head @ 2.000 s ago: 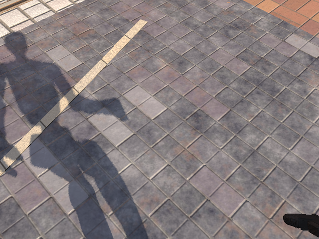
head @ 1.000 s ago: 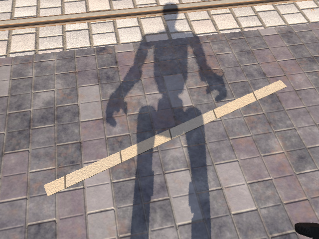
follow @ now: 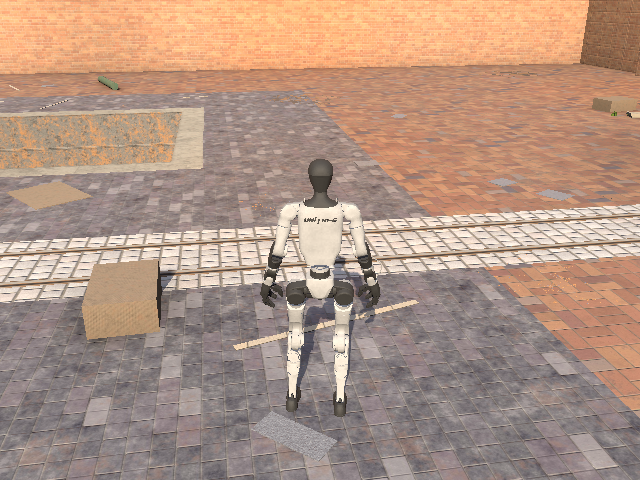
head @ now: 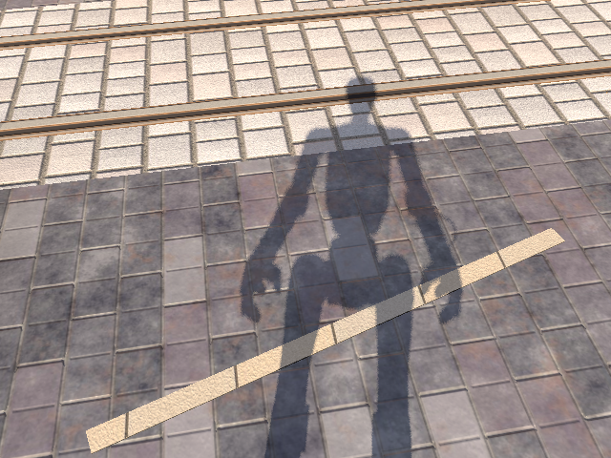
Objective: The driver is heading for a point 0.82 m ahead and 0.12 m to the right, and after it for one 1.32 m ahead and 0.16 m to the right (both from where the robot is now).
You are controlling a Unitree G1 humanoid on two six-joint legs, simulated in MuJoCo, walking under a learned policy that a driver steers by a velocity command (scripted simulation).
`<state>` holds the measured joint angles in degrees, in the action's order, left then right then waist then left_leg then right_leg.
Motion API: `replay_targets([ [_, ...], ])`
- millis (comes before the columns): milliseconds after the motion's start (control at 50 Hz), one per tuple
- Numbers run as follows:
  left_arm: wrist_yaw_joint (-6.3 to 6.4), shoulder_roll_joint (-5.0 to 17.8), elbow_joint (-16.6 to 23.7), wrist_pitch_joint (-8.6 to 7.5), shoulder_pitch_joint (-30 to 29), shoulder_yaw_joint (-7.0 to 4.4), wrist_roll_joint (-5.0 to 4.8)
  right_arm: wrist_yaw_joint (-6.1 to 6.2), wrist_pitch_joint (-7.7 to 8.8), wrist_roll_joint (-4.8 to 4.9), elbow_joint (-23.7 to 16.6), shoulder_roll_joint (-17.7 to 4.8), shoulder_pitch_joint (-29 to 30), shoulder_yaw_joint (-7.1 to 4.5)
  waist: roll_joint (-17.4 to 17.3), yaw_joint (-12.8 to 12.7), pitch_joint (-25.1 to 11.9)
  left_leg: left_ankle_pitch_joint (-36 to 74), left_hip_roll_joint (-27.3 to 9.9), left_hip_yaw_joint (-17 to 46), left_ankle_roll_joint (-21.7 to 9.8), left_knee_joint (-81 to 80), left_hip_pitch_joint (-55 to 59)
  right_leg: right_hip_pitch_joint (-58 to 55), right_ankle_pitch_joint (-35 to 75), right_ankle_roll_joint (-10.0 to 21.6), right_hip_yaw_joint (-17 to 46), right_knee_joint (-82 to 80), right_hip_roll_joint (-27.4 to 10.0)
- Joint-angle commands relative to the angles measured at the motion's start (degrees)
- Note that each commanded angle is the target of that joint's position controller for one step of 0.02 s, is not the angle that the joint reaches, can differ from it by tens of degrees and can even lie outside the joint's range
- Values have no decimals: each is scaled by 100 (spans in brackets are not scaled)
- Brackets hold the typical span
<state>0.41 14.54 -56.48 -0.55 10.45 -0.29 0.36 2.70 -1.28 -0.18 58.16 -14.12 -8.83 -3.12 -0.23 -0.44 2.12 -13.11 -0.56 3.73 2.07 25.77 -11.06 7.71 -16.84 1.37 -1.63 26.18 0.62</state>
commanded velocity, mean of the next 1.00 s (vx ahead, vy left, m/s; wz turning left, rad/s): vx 0.39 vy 0.00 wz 0.00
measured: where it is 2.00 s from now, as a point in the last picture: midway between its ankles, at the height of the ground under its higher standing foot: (301, 311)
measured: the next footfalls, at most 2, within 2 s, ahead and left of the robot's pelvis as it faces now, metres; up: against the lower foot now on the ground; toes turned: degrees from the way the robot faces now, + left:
left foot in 0.30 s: +0.12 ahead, +0.16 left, +0.00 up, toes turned +2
right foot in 0.78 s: +0.49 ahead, -0.07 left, +0.00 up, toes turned -3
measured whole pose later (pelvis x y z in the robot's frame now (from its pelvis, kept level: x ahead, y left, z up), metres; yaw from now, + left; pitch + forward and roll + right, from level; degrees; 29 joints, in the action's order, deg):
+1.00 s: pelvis +0.43 +0.01 +0.00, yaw +0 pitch +0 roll -2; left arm -2.3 14.2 -54.9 -5.6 14.7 -2.9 0.2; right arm 0.7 5.3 1.2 55.7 -15.8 -11.1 -3.1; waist -1.9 -1.6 2.3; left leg -16.5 -6.3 2.1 -2.7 64.4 -31.2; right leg 11.2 -7.7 4.7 -4.2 18.9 4.4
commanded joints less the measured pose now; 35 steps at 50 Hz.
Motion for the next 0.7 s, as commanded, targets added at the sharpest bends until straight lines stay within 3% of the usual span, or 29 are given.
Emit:
replay_targets([
  [20,55,743,86,-17,192,-153,-35,24,37,29,-11,-585,-56,-99,250,-21,-235,11,124,-196,-183,67,216,332,-347,200,479,-759,-369],
  [40,80,929,81,7,249,-218,-73,17,53,55,-15,-572,18,-102,512,-86,-36,-815,312,-429,-190,462,-240,360,-1569,411,855,-1008,-571],
  [80,135,1287,45,-18,516,-347,-137,-44,204,82,-242,-579,462,-88,1033,-257,527,-1174,154,-527,-264,1465,-1347,372,-3008,1029,2314,-1798,-1658],
  [120,164,1240,19,-162,691,-384,-84,-142,372,167,-343,-620,672,-113,956,-309,834,-1554,-272,-189,-382,2423,-2302,28,-2479,1376,2921,-2052,-2189],
  [160,143,1093,95,-247,613,-386,-153,-239,502,208,-307,-603,595,-122,658,-211,724,-1537,-498,-135,-463,2238,-2626,-492,-1732,1235,2527,-1936,-2062],
  [220,98,1179,175,-240,436,-437,-224,-326,619,189,-184,-434,465,-90,625,-44,363,-716,-240,-621,-400,898,-1141,61,-757,916,1396,-1661,-1441],
  [260,65,1159,193,-191,395,-433,-230,-336,594,182,196,-491,-360,-157,541,323,62,268,190,-1019,-289,332,509,962,-534,790,929,-1119,-1113],
  [280,51,1008,201,-207,395,-373,-197,-304,558,198,359,-629,-877,-232,418,562,-125,166,244,-950,-338,245,1218,1330,-216,652,736,-593,-948],
  [300,12,623,278,-241,285,-248,-129,-249,559,194,453,-971,-1472,-333,-413,830,-283,-491,-583,256,-641,-392,1826,1886,-22,290,156,1057,-487],
  [320,26,233,621,-348,228,-144,-80,-273,589,152,526,-1664,-2123,-441,-1916,869,-686,-1551,-2008,3068,-1595,-1364,2534,3172,-1390,-33,-104,3024,238],
  [340,38,599,678,-432,93,-241,-258,-333,707,64,496,-1261,-1821,-286,-1161,732,-463,-2392,-2251,3767,-1887,-1634,2200,3669,-1629,56,650,4097,18],
  [360,2,772,721,-510,31,-280,-390,-356,793,71,328,-1005,-1302,-192,-875,518,42,-2419,-2095,3175,-1720,-1655,1899,4084,-1065,233,771,4370,-301],
  [380,-14,824,662,-554,82,-304,-371,-386,837,64,201,-803,-942,-114,-687,367,211,-1884,-1821,2520,-1502,-1690,1650,4037,-496,303,659,4319,-541],
  [400,-16,834,629,-576,67,-339,-278,-412,844,57,133,-699,-738,-60,-538,267,295,-1153,-1640,2004,-1345,-1729,1425,3908,-40,307,636,4032,-694],
  [440,-80,749,615,-526,70,-369,-193,-399,798,20,149,-527,-793,18,-597,164,261,-6,-1281,1147,-1148,-1830,1105,3410,475,208,495,3541,-831],
  [500,-108,538,765,-429,-321,-339,-137,-290,759,13,236,-700,-1122,14,-380,218,308,1232,-1169,598,-1272,-1939,1062,3500,943,-64,257,2853,-793],
  [560,-127,346,1031,-417,-1029,-260,-146,-206,719,4,207,-795,-1205,12,-333,355,429,1563,-1010,162,-1233,-2065,798,3236,1623,-172,80,1621,-646],
  [640,-221,300,1269,-440,-1724,-208,-187,-170,679,72,324,-797,-1648,-4,-336,528,617,1579,-1120,-53,-1229,-2159,962,2905,2118,-64,-64,699,-444],
  [700,-317,422,1402,-490,-1857,-238,-200,-151,603,107,347,-853,-1666,-62,-353,368,564,2245,-1377,-116,-1139,-1796,1624,2881,1848,175,31,362,-399],
])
